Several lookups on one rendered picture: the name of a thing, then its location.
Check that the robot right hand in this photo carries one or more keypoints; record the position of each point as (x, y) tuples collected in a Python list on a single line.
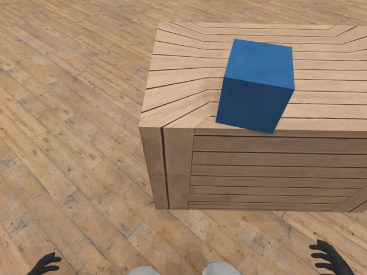
[(338, 264)]

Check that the right robot thigh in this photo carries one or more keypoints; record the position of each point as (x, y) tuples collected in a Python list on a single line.
[(220, 268)]

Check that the carton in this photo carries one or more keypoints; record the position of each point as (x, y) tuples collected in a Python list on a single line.
[(257, 86)]

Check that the pedestal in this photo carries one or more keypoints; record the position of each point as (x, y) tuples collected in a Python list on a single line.
[(316, 158)]

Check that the robot left hand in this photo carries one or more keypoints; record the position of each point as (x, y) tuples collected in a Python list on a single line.
[(40, 267)]

